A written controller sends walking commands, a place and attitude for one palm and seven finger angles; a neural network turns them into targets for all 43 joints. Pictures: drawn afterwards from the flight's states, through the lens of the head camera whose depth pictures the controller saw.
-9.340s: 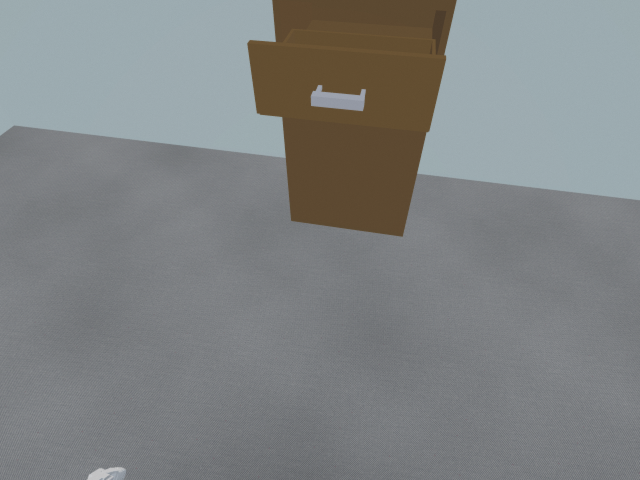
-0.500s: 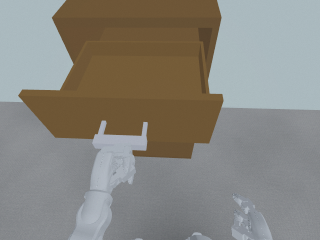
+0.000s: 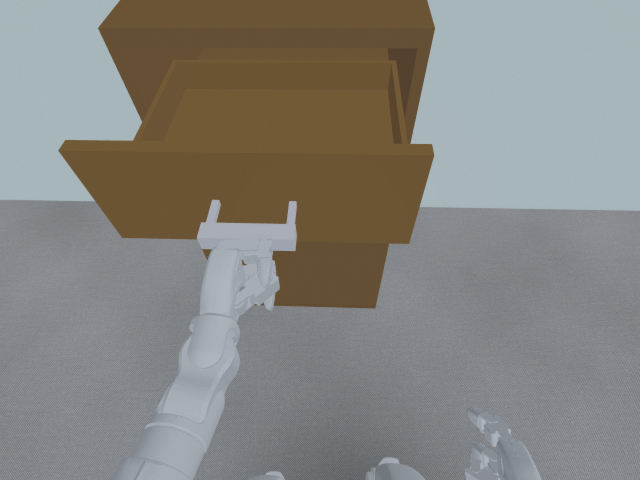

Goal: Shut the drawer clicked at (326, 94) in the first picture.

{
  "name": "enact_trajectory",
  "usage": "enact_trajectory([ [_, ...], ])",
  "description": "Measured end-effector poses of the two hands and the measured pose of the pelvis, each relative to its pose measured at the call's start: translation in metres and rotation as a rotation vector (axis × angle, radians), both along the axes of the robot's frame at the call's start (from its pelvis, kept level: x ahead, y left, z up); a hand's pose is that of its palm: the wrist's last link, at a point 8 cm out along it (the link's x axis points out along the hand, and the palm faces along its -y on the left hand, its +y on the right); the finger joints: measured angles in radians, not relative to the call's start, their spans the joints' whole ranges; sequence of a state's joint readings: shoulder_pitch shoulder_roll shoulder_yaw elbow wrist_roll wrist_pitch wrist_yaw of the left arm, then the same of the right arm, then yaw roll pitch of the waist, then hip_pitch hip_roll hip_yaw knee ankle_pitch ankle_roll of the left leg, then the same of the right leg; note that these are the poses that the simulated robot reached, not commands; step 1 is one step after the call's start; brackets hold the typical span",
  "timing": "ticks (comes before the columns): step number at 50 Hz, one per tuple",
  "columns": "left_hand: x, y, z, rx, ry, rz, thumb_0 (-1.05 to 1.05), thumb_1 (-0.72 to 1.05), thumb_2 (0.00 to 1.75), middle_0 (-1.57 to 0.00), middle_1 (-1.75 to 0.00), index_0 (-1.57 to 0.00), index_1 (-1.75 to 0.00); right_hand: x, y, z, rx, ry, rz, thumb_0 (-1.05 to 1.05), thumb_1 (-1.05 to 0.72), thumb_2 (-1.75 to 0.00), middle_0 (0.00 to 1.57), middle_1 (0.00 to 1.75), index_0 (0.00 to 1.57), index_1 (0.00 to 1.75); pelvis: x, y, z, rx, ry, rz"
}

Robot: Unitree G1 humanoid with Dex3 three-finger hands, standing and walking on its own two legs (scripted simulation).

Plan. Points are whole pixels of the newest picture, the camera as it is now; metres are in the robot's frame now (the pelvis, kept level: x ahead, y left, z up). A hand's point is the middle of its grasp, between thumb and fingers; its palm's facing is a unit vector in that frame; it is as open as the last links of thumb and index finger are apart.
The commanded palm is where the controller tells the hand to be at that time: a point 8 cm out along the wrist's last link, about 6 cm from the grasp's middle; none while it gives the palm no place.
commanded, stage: push the drawer shut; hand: left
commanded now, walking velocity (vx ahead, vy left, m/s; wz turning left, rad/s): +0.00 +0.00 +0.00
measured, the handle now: (250, 222) +0.43 +0.10 +0.07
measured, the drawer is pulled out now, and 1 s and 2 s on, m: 0.24 0.10 0.00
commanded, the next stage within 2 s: none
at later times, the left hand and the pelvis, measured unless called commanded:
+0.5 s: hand (281, 238) +0.41 +0.06 +0.06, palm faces -0.04 -1.00 -0.05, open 2.9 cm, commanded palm +0.40 +0.12 +0.07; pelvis +0.00 +0.00 +0.00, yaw -1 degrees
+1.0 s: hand (284, 198) +0.48 +0.06 +0.06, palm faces -0.02 -1.00 -0.05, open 3.0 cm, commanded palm +0.46 +0.12 +0.07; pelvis +0.00 +0.00 -0.01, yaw -2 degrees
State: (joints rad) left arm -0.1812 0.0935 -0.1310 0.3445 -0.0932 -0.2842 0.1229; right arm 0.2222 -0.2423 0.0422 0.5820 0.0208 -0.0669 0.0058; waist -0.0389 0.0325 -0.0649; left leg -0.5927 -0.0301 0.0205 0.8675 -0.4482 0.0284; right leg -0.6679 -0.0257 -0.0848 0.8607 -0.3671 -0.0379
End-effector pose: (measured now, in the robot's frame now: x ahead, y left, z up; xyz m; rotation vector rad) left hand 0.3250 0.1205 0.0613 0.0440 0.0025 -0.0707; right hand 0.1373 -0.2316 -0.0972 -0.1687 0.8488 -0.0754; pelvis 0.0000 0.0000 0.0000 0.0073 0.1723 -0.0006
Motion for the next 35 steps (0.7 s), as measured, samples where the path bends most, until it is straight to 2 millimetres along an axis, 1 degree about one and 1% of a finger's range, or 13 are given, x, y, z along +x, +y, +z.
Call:
enact_trajectory([
  [6,0.017,-0.001,0.0,0.0,-0.004,0.012,-0.02,0.85,0.97,-1.4,-1.6,-1.4,-1.6,-0.014,-0.005,-0.003,-0.006,0.041,-0.02,0.01,-0.91,-0.9,0.2,0.3,0.2,0.3,-0.001,0.001,0.001,0.002,0.008,-0.007],
  [17,0.042,-0.004,0.0,0.002,-0.012,0.023,-0.03,0.86,0.97,-1.4,-1.6,-1.4,-1.6,-0.042,-0.014,-0.011,-0.016,0.13,-0.062,0.01,-0.91,-0.9,0.2,0.3,0.2,0.3,-0.001,0.0,0.001,0.004,0.025,-0.014],
  [35,0.09,-0.006,0.0,0.004,-0.009,0.049,-0.02,0.85,0.96,-1.4,-1.6,-1.4,-1.6,-0.08,-0.019,-0.02,-0.024,0.239,-0.107,0.01,-0.91,-0.9,0.2,0.3,0.2,0.3,-0.002,0.0,-0.001,0.005,0.073,-0.019],
])
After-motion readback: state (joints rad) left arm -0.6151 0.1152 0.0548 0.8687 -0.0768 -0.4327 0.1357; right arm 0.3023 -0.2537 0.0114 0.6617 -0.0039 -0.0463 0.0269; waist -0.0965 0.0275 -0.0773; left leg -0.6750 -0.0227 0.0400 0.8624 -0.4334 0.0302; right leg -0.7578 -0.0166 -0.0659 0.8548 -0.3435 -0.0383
